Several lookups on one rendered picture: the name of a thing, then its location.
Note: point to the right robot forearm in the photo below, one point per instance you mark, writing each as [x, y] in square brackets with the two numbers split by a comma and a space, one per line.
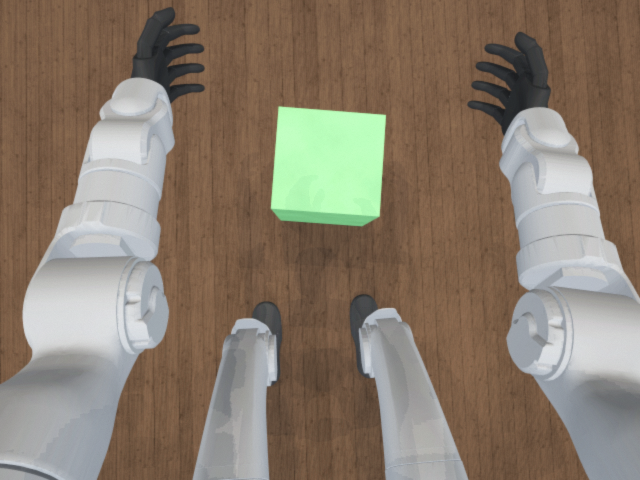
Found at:
[562, 242]

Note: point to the left robot forearm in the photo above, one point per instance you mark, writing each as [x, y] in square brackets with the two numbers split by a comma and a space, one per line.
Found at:
[115, 208]

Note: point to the right robot upper arm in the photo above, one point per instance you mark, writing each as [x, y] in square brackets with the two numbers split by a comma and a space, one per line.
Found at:
[583, 349]

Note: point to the left robot hand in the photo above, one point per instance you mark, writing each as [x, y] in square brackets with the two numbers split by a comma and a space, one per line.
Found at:
[153, 56]

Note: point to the carton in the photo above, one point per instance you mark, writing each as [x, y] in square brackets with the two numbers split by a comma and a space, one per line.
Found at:
[328, 166]

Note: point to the right robot hand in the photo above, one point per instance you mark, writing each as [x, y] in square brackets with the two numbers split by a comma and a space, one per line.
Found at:
[528, 86]

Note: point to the right robot shin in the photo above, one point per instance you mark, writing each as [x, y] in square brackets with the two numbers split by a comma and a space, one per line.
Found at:
[385, 313]

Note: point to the left robot upper arm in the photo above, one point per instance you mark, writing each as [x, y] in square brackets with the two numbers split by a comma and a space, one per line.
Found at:
[87, 320]

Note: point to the robot right thigh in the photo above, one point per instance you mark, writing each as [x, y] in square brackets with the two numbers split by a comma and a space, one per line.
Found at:
[417, 441]

